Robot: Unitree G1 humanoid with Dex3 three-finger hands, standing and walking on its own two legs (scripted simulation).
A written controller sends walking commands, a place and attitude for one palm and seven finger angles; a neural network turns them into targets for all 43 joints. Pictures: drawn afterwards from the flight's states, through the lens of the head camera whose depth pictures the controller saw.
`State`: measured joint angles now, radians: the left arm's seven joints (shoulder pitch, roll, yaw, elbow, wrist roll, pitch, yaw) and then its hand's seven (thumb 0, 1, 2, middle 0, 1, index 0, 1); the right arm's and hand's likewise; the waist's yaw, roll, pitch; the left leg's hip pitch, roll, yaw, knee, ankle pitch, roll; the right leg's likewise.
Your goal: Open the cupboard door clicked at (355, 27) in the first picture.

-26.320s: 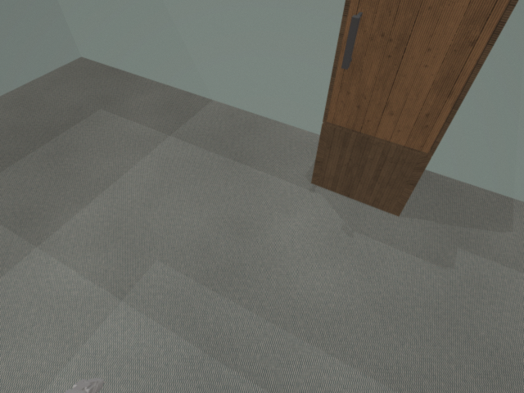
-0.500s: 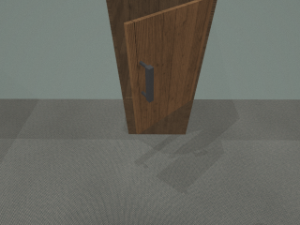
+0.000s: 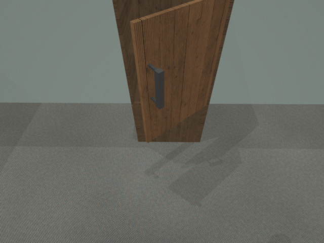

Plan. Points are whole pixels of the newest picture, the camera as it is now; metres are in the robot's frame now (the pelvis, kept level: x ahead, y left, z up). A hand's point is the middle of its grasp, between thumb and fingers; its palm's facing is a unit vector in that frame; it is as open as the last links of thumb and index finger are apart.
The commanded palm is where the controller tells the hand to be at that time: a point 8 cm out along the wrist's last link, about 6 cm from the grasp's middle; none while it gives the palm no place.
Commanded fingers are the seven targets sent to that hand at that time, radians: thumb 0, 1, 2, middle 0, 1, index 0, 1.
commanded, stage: look to check the result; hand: left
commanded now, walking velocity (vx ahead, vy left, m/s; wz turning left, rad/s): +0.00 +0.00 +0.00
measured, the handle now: (155, 87) +0.62 +0.06 +0.01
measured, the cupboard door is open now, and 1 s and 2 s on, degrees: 40 40 40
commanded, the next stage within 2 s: walk to a spot facing it in 0.20 s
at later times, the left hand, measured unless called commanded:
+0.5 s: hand out of the picture +0.06 +0.20 -0.17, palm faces -0.03 -0.96 -0.28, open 7.4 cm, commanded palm none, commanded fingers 0.00 0.90 0.90 -0.20 -0.30 -0.20 -0.30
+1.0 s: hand out of the picture +0.09 +0.15 -0.17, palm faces -0.27 -0.92 -0.29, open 7.4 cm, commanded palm none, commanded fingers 0.00 0.90 0.90 -0.20 -0.30 -0.20 -0.30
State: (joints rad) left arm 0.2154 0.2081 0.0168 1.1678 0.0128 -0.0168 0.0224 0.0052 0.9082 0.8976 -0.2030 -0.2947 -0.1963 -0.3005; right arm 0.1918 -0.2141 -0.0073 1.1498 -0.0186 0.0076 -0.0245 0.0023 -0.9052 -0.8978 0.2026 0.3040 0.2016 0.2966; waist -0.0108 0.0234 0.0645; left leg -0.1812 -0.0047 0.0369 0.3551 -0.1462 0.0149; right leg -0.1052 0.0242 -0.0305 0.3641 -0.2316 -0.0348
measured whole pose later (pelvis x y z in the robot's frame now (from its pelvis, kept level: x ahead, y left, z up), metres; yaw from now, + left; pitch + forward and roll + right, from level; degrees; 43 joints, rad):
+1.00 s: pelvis -0.01 -0.04 -0.01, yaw -20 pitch +1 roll +2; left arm 0.24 0.20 0.08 0.97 0.02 0.03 0.02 0.00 0.91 0.90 -0.20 -0.29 -0.20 -0.30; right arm 0.09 -0.22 -0.07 0.94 -0.01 0.07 -0.03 0.01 -0.91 -0.90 0.20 0.30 0.20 0.30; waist 0.02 0.01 0.12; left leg -0.47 0.03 0.00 1.06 -0.43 -0.06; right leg -0.26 0.09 0.12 0.51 -0.24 -0.08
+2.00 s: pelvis +0.00 -0.03 +0.00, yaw -57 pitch +1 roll -2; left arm 0.14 0.24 0.08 0.90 0.03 0.06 -0.06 0.01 0.91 0.90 -0.20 -0.29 -0.19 -0.30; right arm 0.30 -0.21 -0.02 0.91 -0.04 0.00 -0.02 0.00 -0.90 -0.90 0.21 0.30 0.20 0.30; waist -0.01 0.00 0.07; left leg -0.24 0.14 0.14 0.49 -0.27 -0.03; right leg -0.44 -0.02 -0.06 0.88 -0.44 0.03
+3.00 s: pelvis +0.05 -0.37 +0.00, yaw -83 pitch +1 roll +0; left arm 0.19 0.18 0.08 1.02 0.02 -0.06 0.00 0.00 0.94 0.90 -0.20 -0.29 -0.20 -0.30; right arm 0.29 -0.18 -0.05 1.05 -0.03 -0.01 0.01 0.01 -0.91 -0.90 0.20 0.30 0.20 0.30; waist -0.04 0.00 0.06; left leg -0.49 0.13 0.09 0.92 -0.34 -0.05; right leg -0.20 0.01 -0.10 0.42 -0.25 -0.05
